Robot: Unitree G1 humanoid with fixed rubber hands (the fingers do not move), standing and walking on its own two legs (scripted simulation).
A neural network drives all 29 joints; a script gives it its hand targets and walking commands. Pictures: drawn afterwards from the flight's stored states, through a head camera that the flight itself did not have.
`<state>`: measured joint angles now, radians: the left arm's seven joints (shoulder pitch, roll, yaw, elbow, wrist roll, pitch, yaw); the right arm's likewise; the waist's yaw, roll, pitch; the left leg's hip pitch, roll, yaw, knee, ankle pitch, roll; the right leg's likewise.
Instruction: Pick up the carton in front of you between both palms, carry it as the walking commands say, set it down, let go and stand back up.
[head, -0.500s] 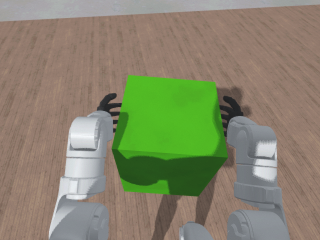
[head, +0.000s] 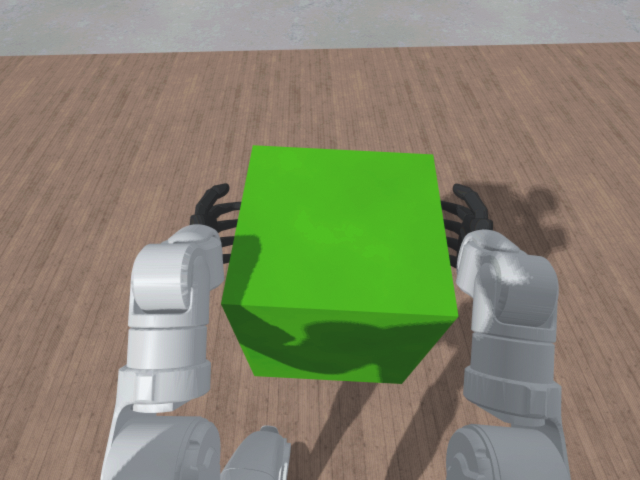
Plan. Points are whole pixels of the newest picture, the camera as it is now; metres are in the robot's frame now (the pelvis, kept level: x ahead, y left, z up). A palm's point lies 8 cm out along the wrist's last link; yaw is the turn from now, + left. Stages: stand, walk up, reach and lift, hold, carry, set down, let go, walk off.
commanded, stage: carry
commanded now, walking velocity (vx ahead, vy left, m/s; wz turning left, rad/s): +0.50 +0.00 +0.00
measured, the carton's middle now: (334, 276) +0.36 +0.03 +0.01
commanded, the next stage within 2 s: none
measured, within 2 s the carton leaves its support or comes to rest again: neither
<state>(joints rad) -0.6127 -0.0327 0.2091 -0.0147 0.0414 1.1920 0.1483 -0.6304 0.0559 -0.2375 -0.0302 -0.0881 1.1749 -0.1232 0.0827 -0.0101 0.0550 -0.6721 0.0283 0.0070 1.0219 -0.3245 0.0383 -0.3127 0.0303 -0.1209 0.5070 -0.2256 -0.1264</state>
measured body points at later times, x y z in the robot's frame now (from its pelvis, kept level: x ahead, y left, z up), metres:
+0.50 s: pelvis +0.31 +0.05 -0.03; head +0.37 +0.06 +0.42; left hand +0.69 +0.18 +0.05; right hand +0.67 -0.12 +0.06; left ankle +0.27 +0.08 -0.76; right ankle +0.38 -0.10 -0.70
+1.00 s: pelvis +0.61 +0.02 -0.05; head +0.66 +0.01 +0.39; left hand +0.96 +0.20 +0.03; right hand +0.99 -0.10 +0.03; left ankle +0.68 +0.18 -0.73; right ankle +0.57 -0.02 -0.79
